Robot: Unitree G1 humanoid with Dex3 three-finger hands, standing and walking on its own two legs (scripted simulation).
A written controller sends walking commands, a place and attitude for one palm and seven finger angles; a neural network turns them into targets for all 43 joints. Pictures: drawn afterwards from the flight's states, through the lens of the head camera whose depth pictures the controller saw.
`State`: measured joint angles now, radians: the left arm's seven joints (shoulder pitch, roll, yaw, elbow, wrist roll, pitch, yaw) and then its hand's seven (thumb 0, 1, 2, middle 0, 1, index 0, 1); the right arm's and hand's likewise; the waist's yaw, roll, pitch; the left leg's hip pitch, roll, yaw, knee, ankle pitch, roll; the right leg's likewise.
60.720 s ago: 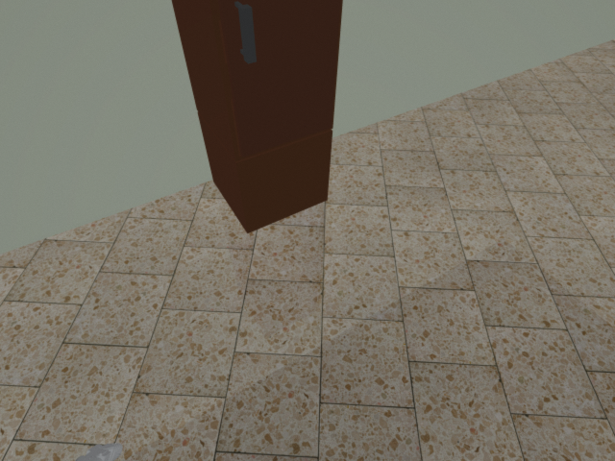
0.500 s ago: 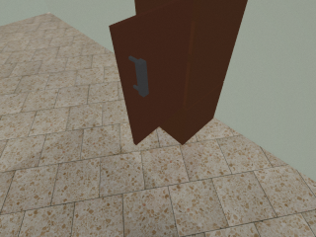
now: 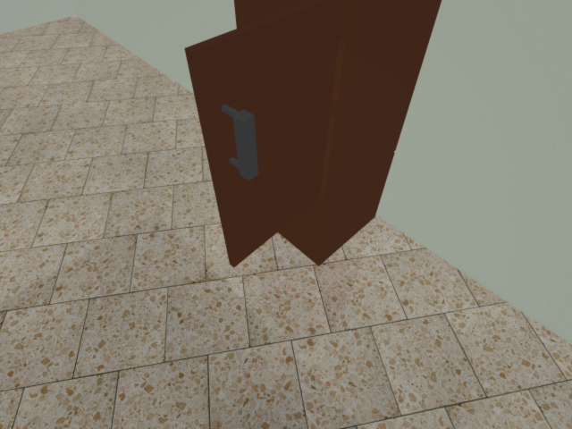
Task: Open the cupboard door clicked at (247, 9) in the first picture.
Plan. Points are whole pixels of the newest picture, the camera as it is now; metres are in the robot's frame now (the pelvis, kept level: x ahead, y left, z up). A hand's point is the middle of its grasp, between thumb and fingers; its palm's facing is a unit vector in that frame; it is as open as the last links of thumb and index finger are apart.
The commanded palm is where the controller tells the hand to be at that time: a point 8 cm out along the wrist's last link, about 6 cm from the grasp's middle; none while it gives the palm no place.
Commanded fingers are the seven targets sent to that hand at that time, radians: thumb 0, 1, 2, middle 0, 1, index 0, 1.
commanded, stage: look to check the result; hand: left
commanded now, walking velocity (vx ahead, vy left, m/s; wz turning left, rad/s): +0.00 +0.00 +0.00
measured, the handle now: (238, 142) +0.58 +0.12 +0.07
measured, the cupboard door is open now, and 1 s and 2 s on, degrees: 93 93 93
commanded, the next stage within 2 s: stand and wait in 0.50 s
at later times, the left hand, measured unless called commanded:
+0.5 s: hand out of the picture -0.01 +0.18 -0.17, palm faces +0.06 -0.98 -0.21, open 7.3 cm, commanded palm none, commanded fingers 0.00 0.90 0.90 -0.20 -0.30 -0.20 -0.30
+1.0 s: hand out of the picture +0.02 +0.19 -0.17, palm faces +0.03 -0.97 -0.24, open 7.3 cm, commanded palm none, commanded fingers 0.00 0.90 0.90 -0.20 -0.30 -0.20 -0.30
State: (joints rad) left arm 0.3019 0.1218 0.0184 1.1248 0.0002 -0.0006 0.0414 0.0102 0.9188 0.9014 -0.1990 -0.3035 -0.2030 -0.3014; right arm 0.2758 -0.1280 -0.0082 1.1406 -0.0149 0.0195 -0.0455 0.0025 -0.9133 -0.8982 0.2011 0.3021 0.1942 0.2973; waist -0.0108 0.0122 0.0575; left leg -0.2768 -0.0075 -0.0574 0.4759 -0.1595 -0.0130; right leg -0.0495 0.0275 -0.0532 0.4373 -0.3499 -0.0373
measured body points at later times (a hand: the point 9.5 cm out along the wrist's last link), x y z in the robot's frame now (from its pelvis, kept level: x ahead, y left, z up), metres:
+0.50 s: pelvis +0.01 +0.00 +0.00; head +0.02 +0.00 +0.45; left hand -0.01 +0.23 -0.16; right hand +0.02 -0.23 -0.16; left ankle +0.06 +0.13 -0.74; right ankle -0.07 -0.09 -0.74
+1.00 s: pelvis +0.01 +0.00 +0.00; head +0.03 -0.01 +0.45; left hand +0.01 +0.24 -0.15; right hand +0.03 -0.24 -0.16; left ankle +0.06 +0.13 -0.74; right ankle -0.07 -0.09 -0.74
